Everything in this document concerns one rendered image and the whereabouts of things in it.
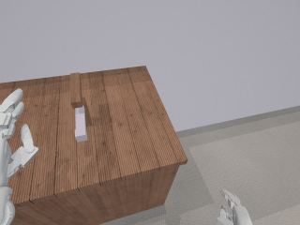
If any tap lever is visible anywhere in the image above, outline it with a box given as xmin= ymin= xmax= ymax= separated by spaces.
xmin=75 ymin=105 xmax=88 ymax=143

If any robot left hand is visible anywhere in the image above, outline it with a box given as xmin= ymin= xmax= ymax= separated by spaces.
xmin=0 ymin=88 xmax=38 ymax=188

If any counter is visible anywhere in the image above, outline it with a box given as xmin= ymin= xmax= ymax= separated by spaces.
xmin=0 ymin=66 xmax=188 ymax=225

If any robot right hand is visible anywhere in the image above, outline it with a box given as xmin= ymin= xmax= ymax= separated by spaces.
xmin=217 ymin=188 xmax=253 ymax=225

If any robot left forearm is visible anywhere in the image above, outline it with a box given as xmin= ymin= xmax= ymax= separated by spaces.
xmin=0 ymin=187 xmax=15 ymax=225

